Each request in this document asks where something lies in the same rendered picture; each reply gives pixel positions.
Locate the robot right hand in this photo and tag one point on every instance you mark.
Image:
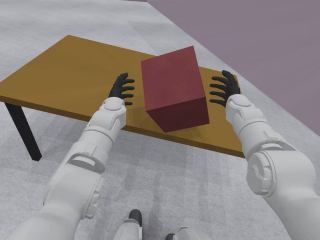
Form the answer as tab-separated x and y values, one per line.
230	89

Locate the robot right shin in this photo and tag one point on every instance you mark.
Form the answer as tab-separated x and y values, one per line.
182	227

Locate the robot left hand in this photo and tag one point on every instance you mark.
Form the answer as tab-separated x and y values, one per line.
117	88

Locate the robot right forearm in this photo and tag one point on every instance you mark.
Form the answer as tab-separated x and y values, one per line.
252	129

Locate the right robot upper arm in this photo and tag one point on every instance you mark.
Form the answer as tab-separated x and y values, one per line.
286	180

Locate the table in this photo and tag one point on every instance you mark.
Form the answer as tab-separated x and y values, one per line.
74	77

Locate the carton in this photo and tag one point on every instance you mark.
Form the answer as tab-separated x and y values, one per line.
173	90

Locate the robot left forearm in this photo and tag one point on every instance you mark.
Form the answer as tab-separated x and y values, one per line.
92	150

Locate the left robot upper arm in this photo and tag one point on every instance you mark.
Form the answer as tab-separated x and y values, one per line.
74	195

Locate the robot right thigh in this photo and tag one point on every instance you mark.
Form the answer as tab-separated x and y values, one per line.
190	234

